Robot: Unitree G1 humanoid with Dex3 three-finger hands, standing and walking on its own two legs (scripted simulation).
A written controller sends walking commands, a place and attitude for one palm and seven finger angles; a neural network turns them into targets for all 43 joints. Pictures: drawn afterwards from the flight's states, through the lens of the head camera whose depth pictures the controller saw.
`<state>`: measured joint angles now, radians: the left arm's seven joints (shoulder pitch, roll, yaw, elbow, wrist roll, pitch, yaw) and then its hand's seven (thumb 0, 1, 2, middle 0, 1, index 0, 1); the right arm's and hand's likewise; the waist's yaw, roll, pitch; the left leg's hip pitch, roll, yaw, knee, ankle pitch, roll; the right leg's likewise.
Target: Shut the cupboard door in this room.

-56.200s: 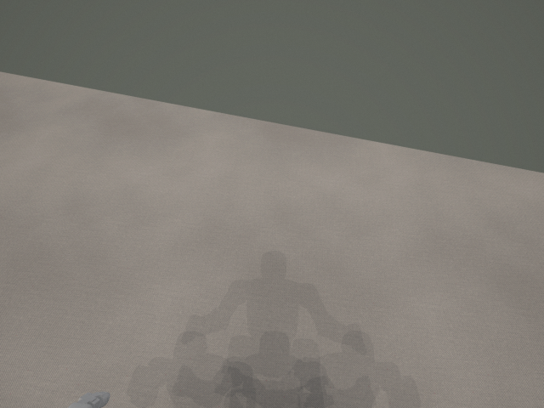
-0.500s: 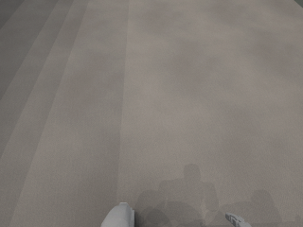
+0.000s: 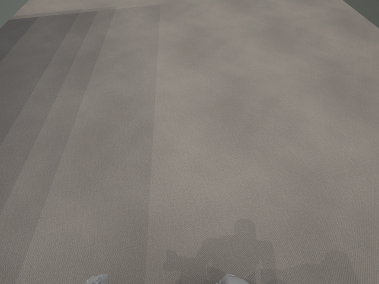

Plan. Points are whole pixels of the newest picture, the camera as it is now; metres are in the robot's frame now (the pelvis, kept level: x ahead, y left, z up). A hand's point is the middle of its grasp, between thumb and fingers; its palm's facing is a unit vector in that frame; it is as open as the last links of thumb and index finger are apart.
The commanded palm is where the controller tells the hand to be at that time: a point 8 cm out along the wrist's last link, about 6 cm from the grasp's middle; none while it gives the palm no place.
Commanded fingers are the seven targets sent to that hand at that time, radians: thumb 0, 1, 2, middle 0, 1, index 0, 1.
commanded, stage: turn to face it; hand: left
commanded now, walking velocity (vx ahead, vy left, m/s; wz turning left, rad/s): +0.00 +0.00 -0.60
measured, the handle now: out of the picture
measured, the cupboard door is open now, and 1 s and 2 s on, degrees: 56 56 56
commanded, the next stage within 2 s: none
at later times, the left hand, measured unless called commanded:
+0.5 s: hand (109, 260) +0.20 +0.22 -0.18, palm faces -0.18 -0.96 -0.19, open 7.4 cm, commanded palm none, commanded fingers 0.00 0.90 0.90 -0.20 -0.30 -0.20 -0.30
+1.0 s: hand (155, 214) +0.32 +0.11 -0.16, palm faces -0.57 -0.78 -0.26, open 7.4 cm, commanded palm none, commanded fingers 0.00 0.90 0.90 -0.20 -0.30 -0.20 -0.30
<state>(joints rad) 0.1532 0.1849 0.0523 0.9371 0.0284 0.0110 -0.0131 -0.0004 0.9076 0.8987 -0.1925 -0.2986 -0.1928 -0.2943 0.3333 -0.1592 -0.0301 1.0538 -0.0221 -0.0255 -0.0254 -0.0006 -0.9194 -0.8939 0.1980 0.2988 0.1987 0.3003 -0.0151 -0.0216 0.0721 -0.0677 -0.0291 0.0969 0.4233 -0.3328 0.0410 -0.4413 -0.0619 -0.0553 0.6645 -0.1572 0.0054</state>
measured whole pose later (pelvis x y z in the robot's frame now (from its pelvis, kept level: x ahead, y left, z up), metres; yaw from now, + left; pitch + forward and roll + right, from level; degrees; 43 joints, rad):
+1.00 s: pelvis +0.10 +0.02 -0.01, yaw -35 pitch +1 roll -1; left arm 0.12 0.22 0.06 0.85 0.02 0.04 -0.01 0.00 0.91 0.90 -0.20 -0.30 -0.20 -0.29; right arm 0.23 -0.29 -0.06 0.94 -0.01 0.07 -0.03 0.00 -0.91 -0.89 0.20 0.30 0.20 0.30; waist -0.03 0.05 0.10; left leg -0.44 0.10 0.07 1.10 -0.51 -0.08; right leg -0.28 0.00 -0.04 0.57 -0.31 -0.01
